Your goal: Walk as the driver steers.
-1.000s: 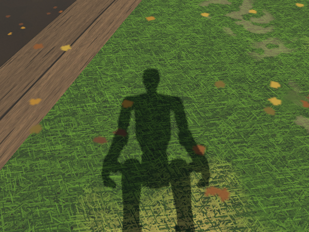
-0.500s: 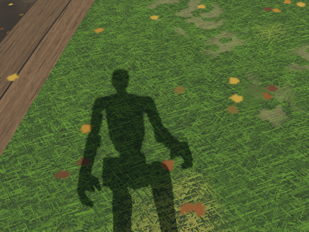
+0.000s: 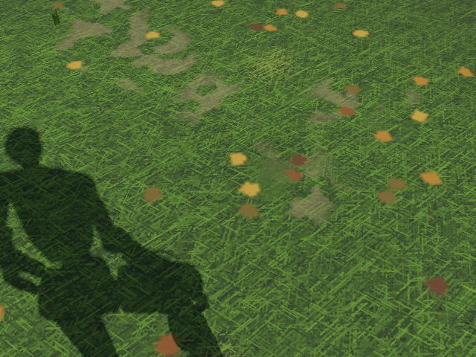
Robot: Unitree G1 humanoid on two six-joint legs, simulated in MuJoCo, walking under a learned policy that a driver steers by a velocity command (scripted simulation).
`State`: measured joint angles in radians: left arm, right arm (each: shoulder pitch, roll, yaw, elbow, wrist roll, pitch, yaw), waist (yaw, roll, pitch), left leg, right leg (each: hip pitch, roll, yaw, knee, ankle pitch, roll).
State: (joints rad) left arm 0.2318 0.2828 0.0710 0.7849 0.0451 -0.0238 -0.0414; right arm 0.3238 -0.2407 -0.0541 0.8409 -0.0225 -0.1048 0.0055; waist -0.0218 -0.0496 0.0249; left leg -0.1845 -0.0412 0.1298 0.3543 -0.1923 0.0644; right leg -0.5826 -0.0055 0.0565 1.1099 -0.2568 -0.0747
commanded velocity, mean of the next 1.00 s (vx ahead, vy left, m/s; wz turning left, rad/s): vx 0.50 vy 0.00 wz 0.29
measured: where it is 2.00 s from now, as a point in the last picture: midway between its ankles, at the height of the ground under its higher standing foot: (177, 201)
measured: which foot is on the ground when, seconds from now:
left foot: down 0.00-0.28, up 0.30-0.76, down 0.78-1.00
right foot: up 0.00-0.26, down 0.28-0.78, up 0.80-1.00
